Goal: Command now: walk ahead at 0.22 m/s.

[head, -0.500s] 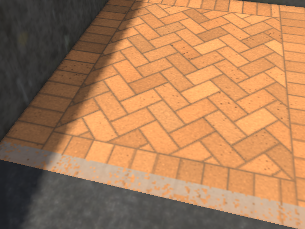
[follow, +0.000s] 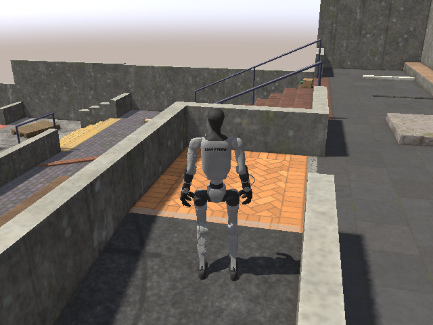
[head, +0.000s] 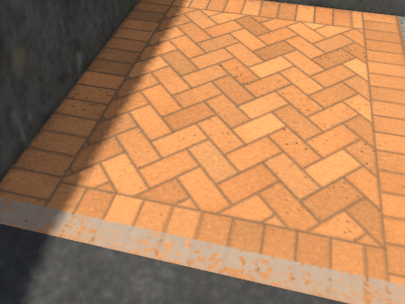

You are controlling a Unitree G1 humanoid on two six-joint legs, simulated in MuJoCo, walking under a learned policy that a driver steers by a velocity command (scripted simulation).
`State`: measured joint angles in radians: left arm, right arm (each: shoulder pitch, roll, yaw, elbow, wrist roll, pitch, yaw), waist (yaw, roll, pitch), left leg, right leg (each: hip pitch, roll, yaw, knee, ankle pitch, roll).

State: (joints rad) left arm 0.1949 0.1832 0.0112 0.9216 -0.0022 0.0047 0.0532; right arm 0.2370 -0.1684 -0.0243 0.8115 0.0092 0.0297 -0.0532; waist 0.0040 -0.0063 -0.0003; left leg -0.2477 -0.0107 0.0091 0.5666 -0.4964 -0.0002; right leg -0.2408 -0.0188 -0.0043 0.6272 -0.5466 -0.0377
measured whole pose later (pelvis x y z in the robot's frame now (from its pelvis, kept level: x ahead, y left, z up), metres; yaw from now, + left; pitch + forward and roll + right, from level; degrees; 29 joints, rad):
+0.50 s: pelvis +0.22 +0.02 +0.00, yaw +0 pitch +3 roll +2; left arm 0.54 0.17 -0.01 1.03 0.00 -0.03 0.03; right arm -0.05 -0.16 0.02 0.67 0.03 -0.06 0.05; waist 0.04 -0.03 0.03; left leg -0.68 0.02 0.14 0.81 -0.34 0.08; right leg 0.18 -0.08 -0.05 0.24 -0.56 -0.02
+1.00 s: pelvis +0.52 +0.02 +0.06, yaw -2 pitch +4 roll +0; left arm 0.00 0.18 -0.02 0.69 -0.02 -0.05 -0.06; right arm 0.43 -0.19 0.00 1.00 -0.01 -0.06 -0.01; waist -0.05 -0.01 -0.01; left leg 0.13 0.02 0.13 0.14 -0.49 -0.06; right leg -0.76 -0.06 -0.12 0.81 -0.18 -0.10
